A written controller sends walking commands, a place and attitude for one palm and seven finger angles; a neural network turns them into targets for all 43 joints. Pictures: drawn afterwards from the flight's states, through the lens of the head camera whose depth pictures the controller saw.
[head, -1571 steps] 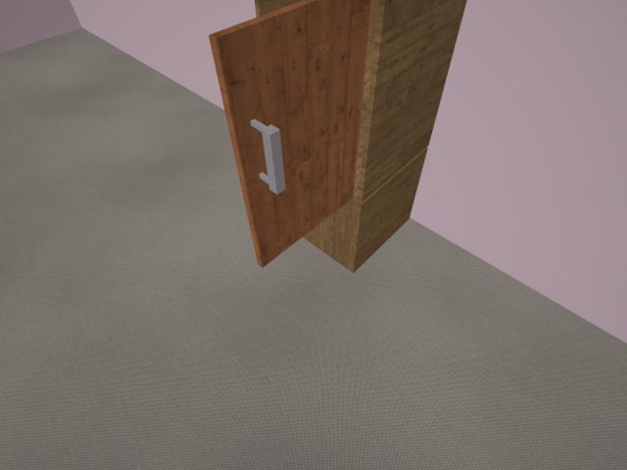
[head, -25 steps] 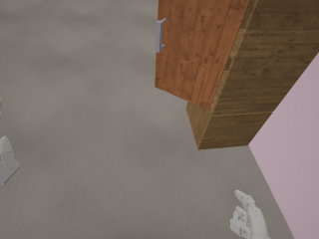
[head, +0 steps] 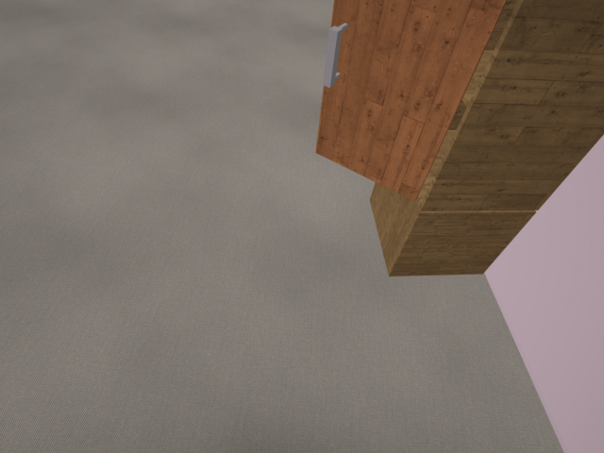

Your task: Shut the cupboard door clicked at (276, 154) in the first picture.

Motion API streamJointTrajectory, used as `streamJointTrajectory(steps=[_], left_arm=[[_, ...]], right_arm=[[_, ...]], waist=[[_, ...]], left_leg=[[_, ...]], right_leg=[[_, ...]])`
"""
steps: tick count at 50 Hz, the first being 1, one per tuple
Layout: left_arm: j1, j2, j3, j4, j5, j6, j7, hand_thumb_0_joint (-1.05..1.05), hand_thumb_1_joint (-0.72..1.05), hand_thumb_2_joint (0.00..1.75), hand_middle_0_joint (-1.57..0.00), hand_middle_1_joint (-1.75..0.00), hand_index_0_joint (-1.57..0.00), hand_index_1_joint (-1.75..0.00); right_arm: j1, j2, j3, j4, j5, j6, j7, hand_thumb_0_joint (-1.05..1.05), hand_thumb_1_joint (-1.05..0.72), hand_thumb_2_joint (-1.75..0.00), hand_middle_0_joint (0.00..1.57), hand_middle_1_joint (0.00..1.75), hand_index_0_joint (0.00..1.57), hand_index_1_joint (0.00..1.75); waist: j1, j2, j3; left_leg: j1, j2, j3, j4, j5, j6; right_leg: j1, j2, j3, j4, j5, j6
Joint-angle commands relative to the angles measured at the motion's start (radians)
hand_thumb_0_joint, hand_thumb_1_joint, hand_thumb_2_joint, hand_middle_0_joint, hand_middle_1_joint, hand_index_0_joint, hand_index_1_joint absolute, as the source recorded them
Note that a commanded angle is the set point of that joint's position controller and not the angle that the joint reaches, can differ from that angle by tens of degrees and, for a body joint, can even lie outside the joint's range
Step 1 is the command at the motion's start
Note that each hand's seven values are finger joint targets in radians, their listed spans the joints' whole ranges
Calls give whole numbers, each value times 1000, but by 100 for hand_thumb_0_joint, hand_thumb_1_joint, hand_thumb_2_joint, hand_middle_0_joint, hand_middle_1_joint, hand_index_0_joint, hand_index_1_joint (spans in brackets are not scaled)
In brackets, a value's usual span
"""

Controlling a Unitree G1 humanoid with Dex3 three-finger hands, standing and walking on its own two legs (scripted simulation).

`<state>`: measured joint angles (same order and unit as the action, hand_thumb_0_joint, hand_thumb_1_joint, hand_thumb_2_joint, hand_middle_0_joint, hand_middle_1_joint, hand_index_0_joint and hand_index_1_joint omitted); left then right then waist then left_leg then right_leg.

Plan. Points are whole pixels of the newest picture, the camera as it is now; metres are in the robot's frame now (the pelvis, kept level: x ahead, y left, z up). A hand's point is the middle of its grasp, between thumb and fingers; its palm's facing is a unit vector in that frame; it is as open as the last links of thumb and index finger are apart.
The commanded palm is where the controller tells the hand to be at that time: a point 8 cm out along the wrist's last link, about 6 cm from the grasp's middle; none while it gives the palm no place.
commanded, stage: let the arm hang, fingers relaxed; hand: left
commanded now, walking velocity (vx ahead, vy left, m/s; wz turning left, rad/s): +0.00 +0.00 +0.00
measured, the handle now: (336, 55) +1.02 -0.03 +0.02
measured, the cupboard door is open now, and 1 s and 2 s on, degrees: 52 52 52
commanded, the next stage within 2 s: look to check the result in 0.74 s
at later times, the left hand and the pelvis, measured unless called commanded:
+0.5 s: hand out of the picture -0.01 +0.17 -0.17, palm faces +0.00 -0.98 -0.17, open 7.4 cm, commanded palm none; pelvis +0.00 +0.01 +0.01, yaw -2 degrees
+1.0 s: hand out of the picture +0.02 +0.17 -0.17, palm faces -0.01 -0.98 -0.19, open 7.4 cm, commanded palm none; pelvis +0.02 +0.00 +0.01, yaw -2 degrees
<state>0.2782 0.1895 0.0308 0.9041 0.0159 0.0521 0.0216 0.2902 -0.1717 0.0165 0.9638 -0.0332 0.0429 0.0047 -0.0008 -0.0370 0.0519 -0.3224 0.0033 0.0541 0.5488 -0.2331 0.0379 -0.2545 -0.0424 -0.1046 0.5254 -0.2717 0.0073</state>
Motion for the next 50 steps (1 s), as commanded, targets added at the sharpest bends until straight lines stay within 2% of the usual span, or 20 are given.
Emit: streamJointTrajectory(steps=[1, 4, 11, 14, 18, 27, 39, 50], left_arm=[[76, 96, 13, 36, 4, -39, 1, 0, 90, 90, -20, -30, -20, -30], [83, 96, 7, 96, 2, -48, 2, 0, 90, 90, -20, -30, -20, -30], [100, 91, -3, 185, 0, -53, 6, 0, 90, 90, -20, -30, -20, -30], [107, 89, -4, 199, 1, -53, 9, 0, 90, 90, -20, -30, -20, -30], [108, 67, -5, 212, 2, -51, 11, 0, 90, 90, -20, -30, -20, -30], [102, 39, -5, 211, 2, -56, 14, 0, 90, 90, -20, -30, -20, -30], [86, 60, -3, 212, -2, -65, 15, 0, 90, 90, -20, -30, -20, -30], [70, 75, -4, 222, -2, -69, 15, 0, 90, 90, -20, -30, -20, -30]], right_arm=[[-12, -134, -46, -28, 8, -30, -24, 0, -90, -90, 20, 30, 20, 30], [34, -126, -48, 14, 15, -35, -28, 0, -90, -90, 20, 30, 20, 30], [81, -102, -42, 92, 19, -35, -31, 0, -90, -90, 20, 30, 20, 30], [91, -101, -42, 106, 19, -35, -32, 0, -90, -90, 20, 30, 20, 30], [88, -82, -39, 122, 17, -39, -34, 0, -90, -90, 20, 30, 20, 30], [79, -56, -34, 136, 17, -46, -35, 0, -90, -90, 20, 30, 20, 30], [76, -68, -35, 141, 22, -51, -38, 0, -90, -90, 20, 30, 20, 30], [42, -89, -35, 150, 22, -54, -40, 0, -90, -90, 20, 30, 20, 30]], waist=[[11, 174, -45], [4, 99, -39], [-11, 13, 32], [-12, 22, 34], [-9, 37, 49], [-7, 44, 56], [-7, 49, 12], [-8, 35, 9]], left_leg=[[-43, 111, -166, -274, -207, 11], [1, 111, -150, -261, -139, 9], [58, 95, -101, -237, -99, 4], [73, 96, -98, -236, -99, 5], [52, 103, -109, -267, -116, 6], [61, 97, -98, -271, -49, -2], [116, 100, -80, -236, 90, -4], [157, 107, -73, -232, 150, -5]], right_leg=[[91, -38, 90, -121, -24, -37], [85, -47, 101, -153, -1, -41], [-3, -69, 127, -211, -71, -44], [-23, -64, 131, -213, -88, -42], [-10, -57, 123, -194, -50, -34], [12, -59, 116, -190, 19, -28], [57, -65, 118, -199, 86, -34], [69, -72, 120, -209, 129, -34]])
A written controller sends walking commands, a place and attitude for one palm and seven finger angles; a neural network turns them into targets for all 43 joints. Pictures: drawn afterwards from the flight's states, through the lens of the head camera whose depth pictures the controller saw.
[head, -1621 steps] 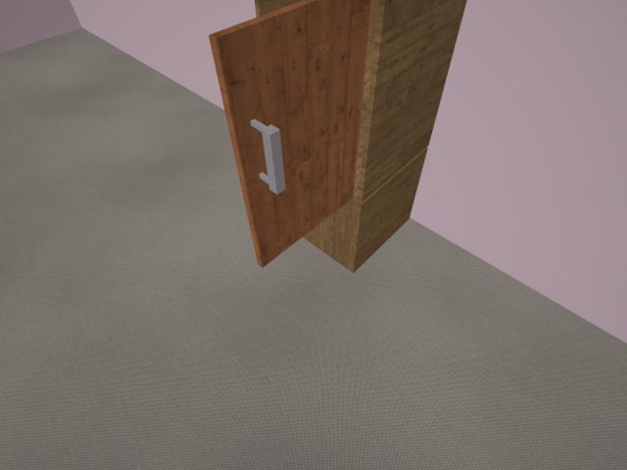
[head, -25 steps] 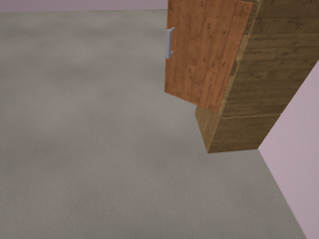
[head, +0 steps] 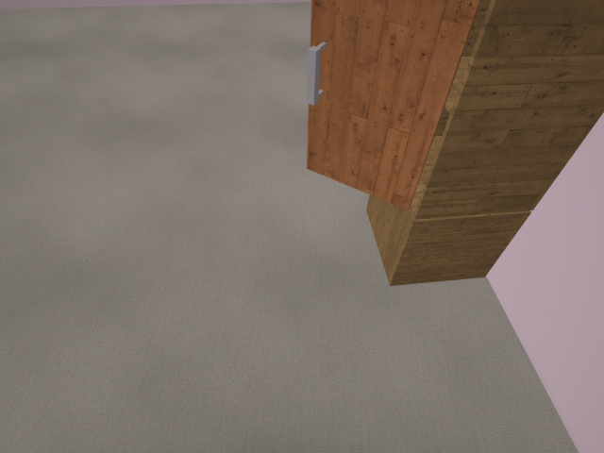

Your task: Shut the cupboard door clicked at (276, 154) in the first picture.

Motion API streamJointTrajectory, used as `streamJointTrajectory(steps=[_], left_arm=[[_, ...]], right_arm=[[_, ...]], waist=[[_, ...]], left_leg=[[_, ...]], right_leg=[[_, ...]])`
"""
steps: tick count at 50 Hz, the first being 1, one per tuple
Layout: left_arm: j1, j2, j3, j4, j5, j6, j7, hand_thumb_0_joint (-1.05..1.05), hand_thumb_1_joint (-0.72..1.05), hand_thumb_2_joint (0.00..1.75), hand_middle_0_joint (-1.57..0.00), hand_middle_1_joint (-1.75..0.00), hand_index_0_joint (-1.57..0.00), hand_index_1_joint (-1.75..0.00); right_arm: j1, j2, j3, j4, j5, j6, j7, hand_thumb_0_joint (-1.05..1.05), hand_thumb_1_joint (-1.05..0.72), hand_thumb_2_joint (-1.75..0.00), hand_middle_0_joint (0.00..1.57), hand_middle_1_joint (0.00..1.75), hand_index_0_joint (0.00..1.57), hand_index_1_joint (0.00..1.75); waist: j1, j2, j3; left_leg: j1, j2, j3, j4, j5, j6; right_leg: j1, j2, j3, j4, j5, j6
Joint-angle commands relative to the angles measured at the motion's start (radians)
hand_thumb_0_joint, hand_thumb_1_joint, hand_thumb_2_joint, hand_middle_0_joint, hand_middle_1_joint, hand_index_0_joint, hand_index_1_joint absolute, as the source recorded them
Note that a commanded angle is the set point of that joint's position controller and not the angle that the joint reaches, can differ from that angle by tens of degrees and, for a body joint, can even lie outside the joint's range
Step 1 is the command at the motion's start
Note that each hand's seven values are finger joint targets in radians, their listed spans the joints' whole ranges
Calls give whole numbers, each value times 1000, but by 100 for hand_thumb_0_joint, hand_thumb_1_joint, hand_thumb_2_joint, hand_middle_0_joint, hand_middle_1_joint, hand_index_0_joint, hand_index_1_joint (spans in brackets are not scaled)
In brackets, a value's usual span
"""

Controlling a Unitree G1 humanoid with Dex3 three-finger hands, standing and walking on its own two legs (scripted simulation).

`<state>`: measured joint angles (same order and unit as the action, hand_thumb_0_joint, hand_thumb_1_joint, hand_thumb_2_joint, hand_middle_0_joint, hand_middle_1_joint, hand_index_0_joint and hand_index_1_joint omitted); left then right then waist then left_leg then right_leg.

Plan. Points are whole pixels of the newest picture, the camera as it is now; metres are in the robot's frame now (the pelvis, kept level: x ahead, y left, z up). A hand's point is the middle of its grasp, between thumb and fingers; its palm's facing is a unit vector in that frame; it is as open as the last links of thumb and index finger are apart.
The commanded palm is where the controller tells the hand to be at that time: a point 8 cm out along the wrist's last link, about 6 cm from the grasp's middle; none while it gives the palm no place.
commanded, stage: look to check the result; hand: left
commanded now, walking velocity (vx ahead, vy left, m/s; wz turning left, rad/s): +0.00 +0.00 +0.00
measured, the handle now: (317, 73) +1.00 +0.01 +0.01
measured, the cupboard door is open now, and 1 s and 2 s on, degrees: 52 52 52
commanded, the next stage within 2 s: walk to a spot facing it in 0.30 s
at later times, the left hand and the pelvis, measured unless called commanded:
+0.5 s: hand out of the picture +0.03 +0.18 -0.17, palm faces +0.03 -0.97 -0.23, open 7.4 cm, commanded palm none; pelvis +0.02 -0.01 +0.00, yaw +1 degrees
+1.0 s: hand out of the picture +0.03 +0.25 -0.17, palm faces +0.30 -0.93 -0.23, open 7.4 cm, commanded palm none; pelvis +0.00 +0.02 +0.00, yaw +18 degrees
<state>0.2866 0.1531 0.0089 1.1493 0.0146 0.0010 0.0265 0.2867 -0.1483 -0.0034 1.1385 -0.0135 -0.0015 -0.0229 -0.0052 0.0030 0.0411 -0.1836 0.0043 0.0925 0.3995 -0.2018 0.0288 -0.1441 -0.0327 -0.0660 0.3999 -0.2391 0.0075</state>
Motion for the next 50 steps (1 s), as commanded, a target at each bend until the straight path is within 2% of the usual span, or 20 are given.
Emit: streamJointTrajectory(steps=[1, 21, 24, 27, 29, 31, 32, 33, 35, 36, 37, 38, 39, 40, 41, 43, 44, 46, 47, 50], left_arm=[[62, 112, 18, -24, -2, -19, 10, 0, 90, 90, -20, -30, -20, -30], [-4, 178, 25, -36, -2, -28, 3, 0, 90, 90, -20, -30, -20, -30], [23, 141, 26, -40, -3, -13, 11, 0, 90, 90, -20, -30, -20, -30], [26, 181, 49, -72, -1, -1, 14, 0, 90, 90, -20, -30, -20, -30], [26, 209, 67, -98, 3, 4, 16, 0, 90, 90, -20, -30, -20, -30], [21, 221, 78, -130, 8, 7, 16, 0, 90, 90, -20, -30, -20, -30], [10, 225, 84, -145, 16, 6, 18, 0, 90, 90, -20, -30, -20, -30], [-15, 232, 88, -164, 21, 5, 18, 0, 90, 90, -20, -30, -20, -30], [-63, 246, 97, -195, 22, 5, 16, 0, 90, 90, -20, -30, -20, -30], [-68, 248, 97, -207, 15, 8, 12, 0, 90, 90, -20, -30, -20, -30], [-66, 236, 97, -218, 7, 13, 8, 0, 90, 90, -20, -30, -20, -30], [-25, 182, 90, -243, -2, 23, 4, 0, 90, 90, -20, -30, -20, -30], [-94, 166, 75, -284, 4, 28, 8, 0, 90, 90, -20, -30, -20, -30], [-144, 164, 82, -298, 11, 41, 13, 0, 90, 90, -20, -30, -20, -30], [-153, 162, 86, -299, 11, 40, 10, 0, 90, 90, -20, -30, -20, -30], [-143, 161, 91, -289, 13, 30, -3, 0, 90, 90, -20, -30, -20, -30], [-128, 156, 91, -284, 12, 24, -10, 0, 90, 90, -20, -30, -20, -30], [-102, 153, 91, -280, 11, 21, -16, 0, 90, 90, -20, -30, -20, -30], [-101, 154, 89, -284, 12, 20, -18, 0, 90, 90, -20, -30, -20, -30], [-141, 159, 85, -308, 15, 14, -27, 0, 90, 90, -20, -30, -20, -30]], right_arm=[[42, -113, -16, -25, 2, -11, -12, 0, -90, -90, 20, 30, 20, 30], [-34, -183, -21, -34, 1, -17, -11, 0, -90, -90, 20, 30, 20, 30], [-7, -127, -13, -40, 1, 0, -6, 0, -90, -90, 20, 30, 20, 30], [-24, -140, -25, -70, -1, 14, -1, 0, -90, -90, 20, 30, 20, 30], [-28, -136, -36, -99, 0, 24, 3, 0, -90, -90, 20, 30, 20, 30], [-68, -128, -48, -139, -5, 37, 6, 0, -90, -90, 20, 30, 20, 30], [-81, -129, -55, -158, -4, 40, 9, 0, -90, -90, 20, 30, 20, 30], [-88, -126, -58, -172, -1, 41, 13, 0, -90, -90, 20, 30, 20, 30], [-65, -118, -60, -189, 3, 39, 24, 0, -90, -90, 20, 30, 20, 30], [-32, -119, -60, -188, -1, 39, 27, 0, -90, -90, 20, 30, 20, 30], [20, -145, -64, -182, -6, 34, 30, 0, -90, -90, 20, 30, 20, 30], [61, -235, -83, -190, -16, 27, 27, 0, -90, -90, 20, 30, 20, 30], [119, -300, -101, -180, -20, 29, 18, 0, -90, -90, 20, 30, 20, 30], [134, -304, -104, -174, -23, 26, 7, 0, -90, -90, 20, 30, 20, 30], [89, -297, -100, -192, -22, 24, 1, 0, -90, -90, 20, 30, 20, 30], [12, -256, -86, -222, -20, 13, -6, 0, -90, -90, 20, 30, 20, 30], [6, -249, -81, -228, -19, 6, -8, 0, -90, -90, 20, 30, 20, 30], [2, -245, -81, -235, -16, 2, -7, 0, -90, -90, 20, 30, 20, 30], [7, -244, -84, -237, -15, 2, -6, 0, -90, -90, 20, 30, 20, 30], [38, -257, -92, -233, -17, 2, 1, 0, -90, -90, 20, 30, 20, 30]], waist=[[-2, 7, 16], [-1, 4, -5], [1, -10, -6], [10, -33, -15], [16, -110, -21], [29, -176, 11], [29, -189, 19], [20, -178, 31], [-10, -140, 33], [-24, -104, 13], [-48, -6, -16], [-50, 277, -41], [-90, 329, -42], [-95, 252, -64], [-70, 196, -48], [-35, 108, -31], [-25, 91, -64], [-21, 91, -112], [-26, 95, -125], [-47, 116, -93]], left_leg=[[22, 106, -111, -82, 123, 4], [58, 115, -116, -94, 196, -2], [11, 100, -116, -42, 238, -13], [-67, 74, -104, 48, 226, -20], [-134, 41, -68, 172, 150, -32], [-224, 29, -45, 380, -180, -45], [-259, 43, -46, 462, -279, -47], [-266, 59, -49, 488, -321, -50], [-209, 77, -38, 349, -258, -53], [-130, 58, -5, 251, -127, -51], [-7, 76, -48, 132, 105, -27], [57, 256, -358, 17, 386, 72], [7, 387, -556, -96, 357, 172], [-9, 376, -603, -139, 179, 154], [-31, 350, -580, -139, 66, 131], [-50, 272, -481, -131, 61, 111], [-15, 246, -454, -126, 72, 103], [34, 214, -427, -138, -4, 98], [56, 206, -436, -144, -49, 104], [59, 202, -493, -175, -216, 125]], right_leg=[[-37, -82, 85, -86, 103, -34], [22, -96, 78, -106, 199, -38], [38, -115, 40, -49, 235, -28], [53, -163, 37, -3, 263, -50], [66, -235, 63, -13, 286, -101], [43, -335, 92, -44, 352, -179], [33, -377, 99, -42, 394, -209], [18, -392, 68, -26, 424, -214], [-11, -370, -9, 61, 452, -165], [-47, -336, -52, 116, 401, -121], [-139, -283, -104, 226, 273, -53], [-283, -138, -160, 422, -75, 40], [-321, -53, -65, 617, -454, 45], [-374, -48, 45, 730, -402, 26], [-412, -58, 84, 766, -318, 27], [-424, -60, 99, 767, -171, 43], [-420, -57, 98, 748, -134, 50], [-411, -49, 96, 692, -104, 62], [-414, -42, 90, 656, -105, 64], [-430, -23, 72, 570, -126, 63]])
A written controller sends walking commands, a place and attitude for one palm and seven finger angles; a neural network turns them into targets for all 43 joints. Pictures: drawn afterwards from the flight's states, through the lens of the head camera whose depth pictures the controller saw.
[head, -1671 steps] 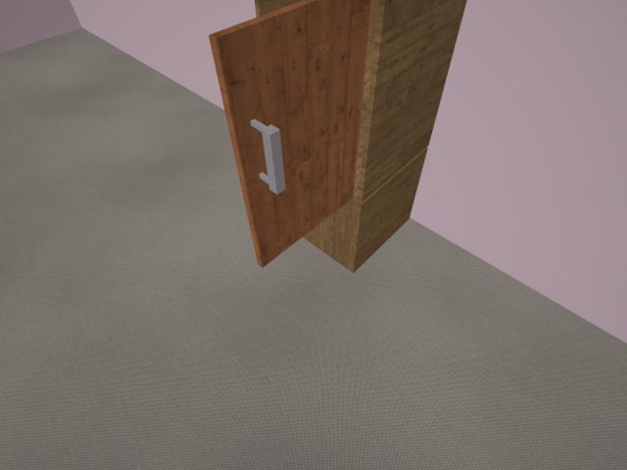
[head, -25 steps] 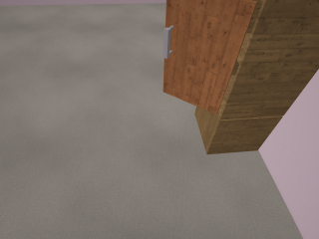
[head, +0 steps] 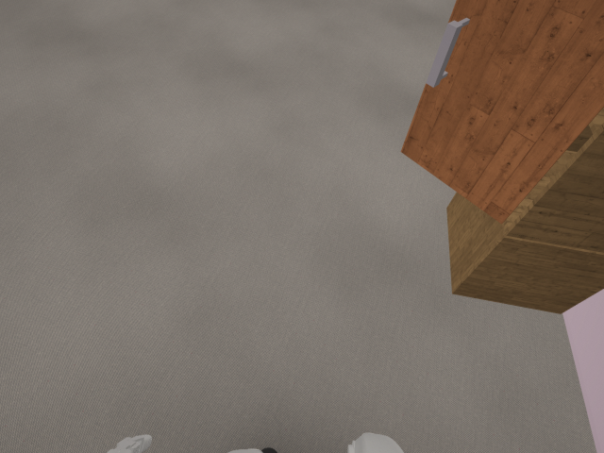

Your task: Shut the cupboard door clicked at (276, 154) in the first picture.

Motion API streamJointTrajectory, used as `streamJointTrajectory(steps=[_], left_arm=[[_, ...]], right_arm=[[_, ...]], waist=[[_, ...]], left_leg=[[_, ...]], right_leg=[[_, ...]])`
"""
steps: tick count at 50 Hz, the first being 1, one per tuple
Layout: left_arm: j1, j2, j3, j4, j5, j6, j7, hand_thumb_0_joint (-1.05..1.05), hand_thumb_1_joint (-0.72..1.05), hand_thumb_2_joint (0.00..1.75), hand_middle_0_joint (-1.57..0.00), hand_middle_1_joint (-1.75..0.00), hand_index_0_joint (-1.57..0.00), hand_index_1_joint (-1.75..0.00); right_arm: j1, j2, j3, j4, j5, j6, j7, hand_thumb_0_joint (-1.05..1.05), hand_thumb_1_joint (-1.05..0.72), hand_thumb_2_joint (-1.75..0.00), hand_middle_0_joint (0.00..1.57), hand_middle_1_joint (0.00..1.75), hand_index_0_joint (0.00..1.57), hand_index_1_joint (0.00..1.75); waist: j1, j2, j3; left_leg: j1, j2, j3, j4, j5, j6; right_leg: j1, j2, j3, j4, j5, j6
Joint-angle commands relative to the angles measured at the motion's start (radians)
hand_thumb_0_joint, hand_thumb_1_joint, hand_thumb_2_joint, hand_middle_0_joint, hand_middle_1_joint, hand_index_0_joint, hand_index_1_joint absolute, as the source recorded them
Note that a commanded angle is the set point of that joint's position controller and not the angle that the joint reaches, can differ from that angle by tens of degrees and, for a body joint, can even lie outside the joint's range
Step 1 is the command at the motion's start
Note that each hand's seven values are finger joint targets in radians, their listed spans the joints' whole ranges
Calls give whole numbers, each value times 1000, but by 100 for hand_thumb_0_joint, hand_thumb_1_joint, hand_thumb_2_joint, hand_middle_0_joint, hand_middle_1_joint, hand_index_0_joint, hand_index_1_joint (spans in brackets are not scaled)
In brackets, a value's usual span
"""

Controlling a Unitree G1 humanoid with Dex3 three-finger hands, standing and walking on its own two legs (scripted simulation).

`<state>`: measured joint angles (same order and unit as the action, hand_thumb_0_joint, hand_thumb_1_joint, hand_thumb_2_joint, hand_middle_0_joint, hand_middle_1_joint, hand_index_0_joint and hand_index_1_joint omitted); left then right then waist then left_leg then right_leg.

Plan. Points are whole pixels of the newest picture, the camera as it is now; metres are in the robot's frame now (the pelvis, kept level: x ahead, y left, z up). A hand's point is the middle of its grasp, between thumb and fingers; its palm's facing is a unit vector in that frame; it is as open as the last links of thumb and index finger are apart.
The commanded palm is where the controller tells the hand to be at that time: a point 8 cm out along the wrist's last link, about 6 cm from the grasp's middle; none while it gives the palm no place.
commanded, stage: walk to a spot facing it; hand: left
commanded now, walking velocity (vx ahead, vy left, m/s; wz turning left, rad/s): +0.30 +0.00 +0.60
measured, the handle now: (448, 53) +0.94 -0.31 +0.01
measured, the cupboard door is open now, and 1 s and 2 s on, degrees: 52 52 52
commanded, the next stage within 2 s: turn to face it in 0.80 s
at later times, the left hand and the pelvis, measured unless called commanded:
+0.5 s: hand out of the picture +0.02 +0.14 -0.15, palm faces +0.38 -0.89 -0.25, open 7.4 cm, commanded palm none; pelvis +0.09 -0.04 +0.00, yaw +23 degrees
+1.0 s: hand (100, 384) +0.22 +0.32 -0.16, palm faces +0.58 -0.79 -0.19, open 7.4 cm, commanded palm none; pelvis +0.24 +0.10 +0.00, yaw +35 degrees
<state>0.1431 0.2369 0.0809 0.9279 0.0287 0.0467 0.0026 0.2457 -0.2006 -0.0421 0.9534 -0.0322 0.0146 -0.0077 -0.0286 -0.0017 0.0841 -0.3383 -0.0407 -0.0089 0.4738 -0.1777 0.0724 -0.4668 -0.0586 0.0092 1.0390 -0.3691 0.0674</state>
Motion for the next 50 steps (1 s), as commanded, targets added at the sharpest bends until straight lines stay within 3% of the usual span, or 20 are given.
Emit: streamJointTrajectory(steps=[1, 6, 9, 10, 11, 12, 13, 14, 16, 18, 21, 27, 30, 32, 33, 34, 35, 38, 40, 50], left_arm=[[-12, 75, 12, -94, 3, -34, -7, 0, 90, 90, -20, -30, -20, -30], [-27, 80, 4, -124, 0, -44, -14, 0, 90, 90, -20, -30, -20, -30], [120, 96, 11, -87, 1, -50, -16, 0, 90, 90, -20, -30, -20, -30], [212, 125, 25, -64, 4, -57, -11, 0, 90, 90, -20, -30, -20, -30], [273, 210, 42, -61, 20, -67, 5, 0, 90, 90, -20, -30, -20, -30], [254, 245, 36, -69, 9, -63, 14, 0, 90, 90, -20, -30, -20, -30], [166, 235, 40, -91, -3, -71, 15, 0, 90, 90, -20, -30, -20, -30], [111, 195, 38, -103, -2, -80, 20, 0, 90, 90, -20, -30, -20, -30], [69, 108, 10, -89, -1, -102, 14, 0, 90, 90, -20, -30, -20, -30], [154, 85, 4, -53, -3, -116, 11, 0, 90, 90, -20, -30, -20, -30], [272, 86, 1, -6, 0, -124, 16, 0, 90, 90, -20, -30, -20, -30], [360, 105, -2, 23, 5, -122, 22, 0, 90, 90, -20, -30, -20, -30], [329, 155, 9, 12, 1, -123, 19, 0, 90, 90, -20, -30, -20, -30], [303, 182, 11, 3, -9, -118, 14, 0, 90, 90, -20, -30, -20, -30], [290, 162, 12, -22, -13, -118, 3, 0, 90, 90, -20, -30, -20, -30], [262, 96, 0, -80, -21, -116, -11, 0, 90, 90, -20, -30, -20, -30], [177, 121, 5, -117, -17, -106, 1, 0, 90, 90, -20, -30, -20, -30], [142, 67, 12, -79, 0, -89, -5, 0, 90, 90, -20, -30, -20, -30], [216, 46, 14, -43, 9, -68, -12, 0, 90, 90, -20, -30, -20, -30], [79, -2, -20, -36, -5, -45, -1, 0, 90, 90, -20, -30, -20, -30]], right_arm=[[85, -206, -55, -46, 0, -15, -12, 0, -90, -90, 20, 30, 20, 30], [56, -231, -70, -55, -4, -8, -2, 0, -90, -90, 20, 30, 20, 30], [-17, -226, -74, -76, 2, -3, 2, 0, -90, -90, 20, 30, 20, 30], [-55, -189, -70, -91, 7, -4, 3, 0, -90, -90, 20, 30, 20, 30], [-52, -112, -55, -115, 20, -9, 7, 0, -90, -90, 20, 30, 20, 30], [-78, -101, -50, -140, 6, -18, 10, 0, -90, -90, 20, 30, 20, 30], [-46, -131, -61, -138, -6, -11, 18, 0, -90, -90, 20, 30, 20, 30], [-32, -129, -64, -125, -6, -3, 25, 0, -90, -90, 20, 30, 20, 30], [-48, -112, -55, -103, -9, 1, 47, 0, -90, -90, 20, 30, 20, 30], [-48, -86, -45, -96, 0, -2, 55, 0, -90, -90, 20, 30, 20, 30], [-113, -66, -33, -109, 5, 1, 60, 0, -90, -90, 20, 30, 20, 30], [-291, -48, -6, -164, 7, -4, 75, 0, -90, -90, 20, 30, 20, 30], [-207, -74, -10, -154, 6, -18, 68, 0, -90, -90, 20, 30, 20, 30], [-9, -135, -29, -111, -3, -25, 54, 0, -90, -90, 20, 30, 20, 30], [137, -225, -53, -84, -9, -28, 40, 0, -90, -90, 20, 30, 20, 30], [226, -361, -83, -72, -10, -32, 31, 0, -90, -90, 20, 30, 20, 30], [228, -375, -85, -64, 10, -27, 23, 0, -90, -90, 20, 30, 20, 30], [23, -223, -41, -114, 6, -56, -3, 0, -90, -90, 20, 30, 20, 30], [-33, -178, -24, -112, 10, -71, -4, 0, -90, -90, 20, 30, 20, 30], [99, -82, -6, 10, 17, -74, -26, 0, -90, -90, 20, 30, 20, 30]], waist=[[-28, 130, -122], [-20, 182, -83], [55, 159, -104], [104, 71, -110], [134, -189, -120], [120, -268, -56], [51, -171, -43], [20, -158, -31], [-7, -138, 62], [11, -160, 8], [42, -176, -18], [80, -164, 36], [28, -181, -39], [-75, -138, -159], [-149, -31, -279], [-156, 209, -355], [-155, 86, -355], [-48, 71, -108], [16, 91, -98], [29, 96, -65]], left_leg=[[210, 237, -404, -257, -283, 84], [105, 212, -454, -254, -411, 97], [-82, 136, -411, -182, -439, 60], [-252, 74, -349, -69, -454, 23], [-493, -33, -169, 239, -450, -40], [-551, -58, -66, 518, -399, -74], [-506, 17, -100, 669, -304, -72], [-482, 56, -98, 738, -246, -79], [-428, 97, -49, 738, -101, -97], [-413, 84, 3, 694, -56, -102], [-429, 84, 52, 622, -58, -92], [-355, 74, 139, 331, -66, -56], [-146, 6, 203, 215, -137, -9], [204, -35, 212, 95, -67, 24], [506, 109, 18, 55, -25, 86], [685, 444, -485, -1, 194, 228], [609, 497, -526, -92, 135, 251], [213, 353, -321, -186, 28, 134], [155, 282, -198, -204, 131, 103], [267, 211, -22, -160, 667, 44]], right_leg=[[-111, 10, -7, -97, 0, 2], [5, 44, -32, -305, -31, -10], [315, 92, -66, -521, 39, -24], [514, 46, -19, -654, 9, -43], [680, -223, 293, -833, -276, -122], [551, -436, 542, -939, -415, -192], [427, -449, 517, -947, -442, -214], [352, -423, 482, -962, -479, -204], [275, -288, 165, -912, -132, -156], [397, -228, -8, -839, 231, -137], [518, -228, -112, -772, 593, -119], [558, -267, -184, -746, 741, -134], [560, -295, -235, -601, 986, -134], [412, -269, -298, -300, 923, -94], [178, -227, -291, -27, 607, -59], [-163, -60, -223, 316, -192, -11], [-226, -70, -65, 379, -203, -28], [-183, -128, 7, 292, -14, -23], [-127, -114, -9, 199, 55, -5], [-83, -19, -35, -158, 290, -20]])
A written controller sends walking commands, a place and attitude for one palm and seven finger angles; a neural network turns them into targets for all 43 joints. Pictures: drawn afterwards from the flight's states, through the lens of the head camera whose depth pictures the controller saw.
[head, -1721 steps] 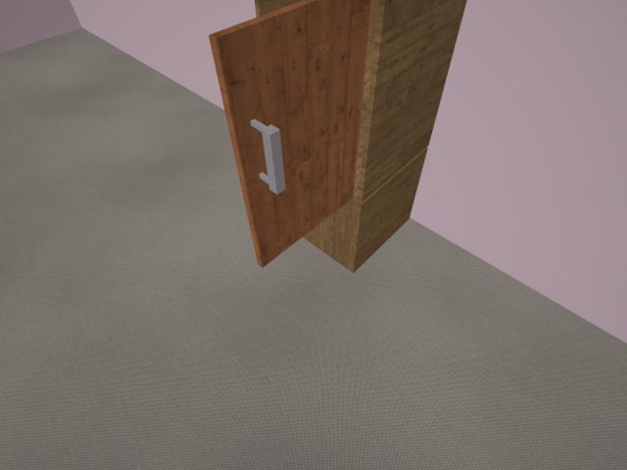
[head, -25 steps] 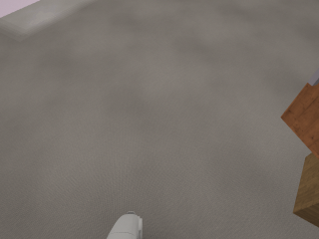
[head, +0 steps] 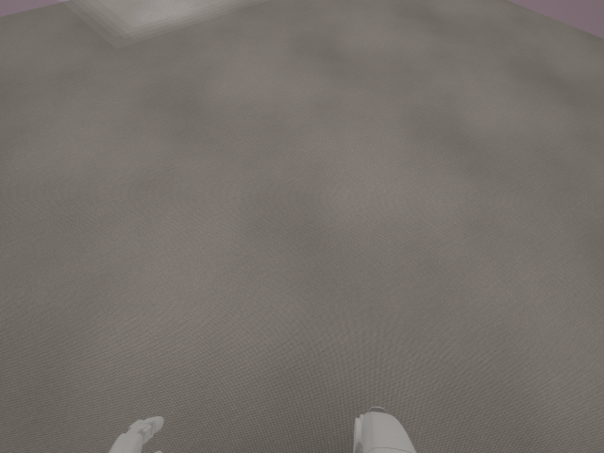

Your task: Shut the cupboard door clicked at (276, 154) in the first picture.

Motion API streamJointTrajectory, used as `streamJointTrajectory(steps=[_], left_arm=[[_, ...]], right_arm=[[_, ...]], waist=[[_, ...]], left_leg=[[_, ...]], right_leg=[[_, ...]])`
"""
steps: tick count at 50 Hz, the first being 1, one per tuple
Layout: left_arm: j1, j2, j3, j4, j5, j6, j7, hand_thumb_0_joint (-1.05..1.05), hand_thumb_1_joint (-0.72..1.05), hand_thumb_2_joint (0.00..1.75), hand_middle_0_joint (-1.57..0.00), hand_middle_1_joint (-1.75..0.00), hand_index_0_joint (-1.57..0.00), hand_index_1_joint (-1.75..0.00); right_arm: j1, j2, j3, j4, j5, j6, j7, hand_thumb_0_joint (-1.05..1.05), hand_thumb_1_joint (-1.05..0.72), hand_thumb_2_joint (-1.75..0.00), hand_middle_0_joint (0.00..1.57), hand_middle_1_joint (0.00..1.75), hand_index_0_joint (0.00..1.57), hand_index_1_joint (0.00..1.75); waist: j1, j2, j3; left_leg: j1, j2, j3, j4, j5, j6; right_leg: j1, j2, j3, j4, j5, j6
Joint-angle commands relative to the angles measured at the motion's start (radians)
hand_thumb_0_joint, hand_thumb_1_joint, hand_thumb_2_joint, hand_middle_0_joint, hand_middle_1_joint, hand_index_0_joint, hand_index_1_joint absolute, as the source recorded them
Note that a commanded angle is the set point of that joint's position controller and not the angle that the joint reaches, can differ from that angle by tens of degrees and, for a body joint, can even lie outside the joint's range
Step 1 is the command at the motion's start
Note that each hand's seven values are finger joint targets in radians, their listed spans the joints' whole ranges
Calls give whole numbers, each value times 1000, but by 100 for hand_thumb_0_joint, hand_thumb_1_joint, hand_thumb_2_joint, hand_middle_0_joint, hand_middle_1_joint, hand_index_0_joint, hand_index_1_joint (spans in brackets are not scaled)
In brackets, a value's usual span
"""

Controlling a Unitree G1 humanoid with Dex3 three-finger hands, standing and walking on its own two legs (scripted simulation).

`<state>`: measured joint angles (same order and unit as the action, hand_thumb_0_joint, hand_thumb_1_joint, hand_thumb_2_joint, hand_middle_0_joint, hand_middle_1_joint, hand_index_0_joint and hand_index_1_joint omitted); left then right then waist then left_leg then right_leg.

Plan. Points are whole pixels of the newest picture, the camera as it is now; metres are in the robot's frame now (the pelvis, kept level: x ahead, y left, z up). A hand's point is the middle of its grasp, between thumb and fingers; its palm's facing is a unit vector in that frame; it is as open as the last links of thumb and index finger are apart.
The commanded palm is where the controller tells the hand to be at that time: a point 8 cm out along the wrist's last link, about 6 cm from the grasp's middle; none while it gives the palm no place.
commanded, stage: turn to face it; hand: left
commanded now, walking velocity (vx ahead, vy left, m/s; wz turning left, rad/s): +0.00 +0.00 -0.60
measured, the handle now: out of the picture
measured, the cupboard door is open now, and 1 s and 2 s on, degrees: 52 52 52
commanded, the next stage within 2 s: none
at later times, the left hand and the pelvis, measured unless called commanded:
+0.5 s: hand (210, 392) +0.22 +0.16 -0.18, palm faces -0.17 -0.96 -0.22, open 7.3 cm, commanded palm none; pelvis +0.14 -0.02 -0.01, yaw -13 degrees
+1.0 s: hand (256, 292) +0.40 +0.11 -0.16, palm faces -0.52 -0.80 -0.29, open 7.4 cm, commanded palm none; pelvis +0.17 -0.02 -0.02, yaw -33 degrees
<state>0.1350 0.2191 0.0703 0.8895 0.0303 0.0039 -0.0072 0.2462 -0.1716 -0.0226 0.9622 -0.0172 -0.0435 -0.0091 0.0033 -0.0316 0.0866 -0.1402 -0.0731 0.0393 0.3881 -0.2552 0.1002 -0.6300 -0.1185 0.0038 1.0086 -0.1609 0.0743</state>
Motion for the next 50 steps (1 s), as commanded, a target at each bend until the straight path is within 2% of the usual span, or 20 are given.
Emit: streamJointTrajectory(steps=[1, 6, 8, 9, 10, 11, 12, 15, 25, 27, 28, 29, 30, 36, 41, 46, 47, 48, 49, 50], left_arm=[[63, 15, -13, 0, -9, -1, 10, 0, 90, 90, -20, -30, -20, -30], [20, 24, -9, -18, -9, 4, 6, 0, 90, 90, -20, -30, -20, -30], [132, 47, 3, 4, -5, -2, 8, 0, 90, 90, -20, -30, -20, -30], [242, 84, 16, 28, -1, -12, 11, 0, 90, 90, -20, -30, -20, -30], [337, 163, 33, 58, 5, -28, 22, 0, 90, 90, -20, -30, -20, -30], [353, 198, 37, 65, -15, -29, 30, 0, 90, 90, -20, -30, -20, -30], [277, 172, 37, 33, -11, -23, 42, 0, 90, 90, -20, -30, -20, -30], [92, 119, 27, -14, -10, -9, 50, 0, 90, 90, -20, -30, -20, -30], [99, 166, 58, -27, -1, 8, 16, 0, 90, 90, -20, -30, -20, -30], [67, 161, 59, -40, -10, 17, 16, 0, 90, 90, -20, -30, -20, -30], [59, 130, 52, -57, -17, 21, 15, 0, 90, 90, -20, -30, -20, -30], [98, 72, 40, -71, -24, 22, 8, 0, 90, 90, -20, -30, -20, -30], [77, 78, 37, -94, -18, 20, 3, 0, 90, 90, -20, -30, -20, -30], [60, 88, 40, -79, -12, 47, -26, 0, 90, 90, -20, -30, -20, -30], [-10, 74, 28, -107, -9, 47, -33, 0, 90, 90, -20, -30, -20, -30], [48, 102, 28, -94, -8, 31, -30, 0, 90, 90, -20, -30, -20, -30], [122, 140, 36, -74, -5, 24, -25, 0, 90, 90, -20, -30, -20, -30], [185, 243, 55, -57, 4, 11, -12, 0, 90, 90, -20, -30, -20, -30], [225, 299, 61, -41, -8, 9, 1, 0, 90, 90, -20, -30, -20, -30], [220, 291, 65, -45, -12, 12, 15, 0, 90, 90, -20, -30, -20, -30]], right_arm=[[113, -110, -26, 13, 0, -14, -27, 0, -90, -90, 20, 30, 20, 30], [132, -126, -31, 51, -9, 5, -44, 0, -90, -90, 20, 30, 20, 30], [119, -145, -36, 45, 0, 13, -47, 0, -90, -90, 20, 30, 20, 30], [93, -152, -43, 33, 11, 13, -44, 0, -90, -90, 20, 30, 20, 30], [104, -121, -47, 14, 22, 9, -40, 0, -90, -90, 20, 30, 20, 30], [107, -108, -43, -10, 25, 18, -38, 0, -90, -90, 20, 30, 20, 30], [60, -103, -38, -18, 13, 23, -36, 0, -90, -90, 20, 30, 20, 30], [23, -72, -33, -19, 6, 57, -24, 0, -90, -90, 20, 30, 20, 30], [-20, -85, -40, -91, 12, 49, -24, 0, -90, -90, 20, 30, 20, 30], [32, -107, -44, -82, 14, 39, -29, 0, -90, -90, 20, 30, 20, 30], [63, -155, -51, -76, 10, 28, -33, 0, -90, -90, 20, 30, 20, 30], [60, -241, -66, -90, -2, 23, -33, 0, -90, -90, 20, 30, 20, 30], [78, -279, -69, -109, -13, 32, -35, 0, -90, -90, 20, 30, 20, 30], [-37, -212, -48, -141, -17, 31, -37, 0, -90, -90, 20, 30, 20, 30], [20, -235, -63, -113, -15, 39, -26, 0, -90, -90, 20, 30, 20, 30], [-16, -267, -76, -114, -9, 49, -15, 0, -90, -90, 20, 30, 20, 30], [-31, -263, -79, -123, -2, 50, -11, 0, -90, -90, 20, 30, 20, 30], [-33, -194, -64, -153, 7, 52, -4, 0, -90, -90, 20, 30, 20, 30], [-82, -159, -48, -191, 6, 62, -6, 0, -90, -90, 20, 30, 20, 30], [-110, -164, -43, -187, 6, 74, -20, 0, -90, -90, 20, 30, 20, 30]], waist=[[-9, 129, -48], [-13, 139, 1], [38, 98, -66], [89, 32, -125], [100, -140, -229], [91, -214, -303], [84, -177, -259], [-9, 22, -133], [-2, -126, -147], [-39, -118, -160], [-52, -20, -173], [-38, 246, -180], [-55, 289, -144], [-4, 192, -115], [-43, 231, -116], [1, 218, -134], [42, 147, -164], [71, -135, -203], [91, -224, -173], [92, -204, -170]], left_leg=[[62, 257, -59, -65, 765, 15], [94, 330, -40, 28, 820, 27], [87, 317, -18, 195, 871, -2], [13, 265, 14, 373, 775, -39], [-205, 114, 94, 683, 316, -102], [-347, 16, 33, 898, -385, -134], [-396, 73, -88, 926, -357, -127], [-343, 140, -77, 827, -221, -143], [-207, 82, -17, 307, -118, -163], [-40, 83, -19, 109, 12, -158], [76, 172, -87, -4, 64, -134], [158, 400, -310, -60, 206, -49], [81, 560, -404, -92, 308, 60], [62, 407, -69, -26, 524, 34], [77, 414, 23, 7, 544, 20], [11, 410, 95, 144, 465, -46], [-69, 375, 128, 269, 376, -89], [-299, 256, 196, 486, 36, -152], [-446, 158, 113, 687, -403, -178], [-495, 173, -10, 784, -377, -172]], right_leg=[[111, 48, -29, -174, 77, -40], [218, 93, -48, -328, -20, -95], [381, 127, -67, -424, 27, -112], [531, 89, -6, -495, 299, -138], [740, -143, 292, -502, 786, -265], [822, -301, 477, -591, 954, -398], [735, -263, 468, -605, 821, -397], [439, -151, 301, -672, 407, -322], [401, -44, 337, -603, 304, -245], [310, -8, 328, -540, 250, -188], [220, 58, 276, -467, 135, -144], [76, 187, 150, -294, -198, -88], [56, 180, 34, -67, -474, -59], [67, 89, -13, 85, -302, -16], [163, 100, -81, -142, -263, -29], [377, 128, -129, -457, -87, -68], [516, 91, -80, -573, 45, -91], [714, -122, 191, -624, 338, -173], [681, -286, 362, -623, 653, -281], [649, -265, 380, -627, 595, -319]])
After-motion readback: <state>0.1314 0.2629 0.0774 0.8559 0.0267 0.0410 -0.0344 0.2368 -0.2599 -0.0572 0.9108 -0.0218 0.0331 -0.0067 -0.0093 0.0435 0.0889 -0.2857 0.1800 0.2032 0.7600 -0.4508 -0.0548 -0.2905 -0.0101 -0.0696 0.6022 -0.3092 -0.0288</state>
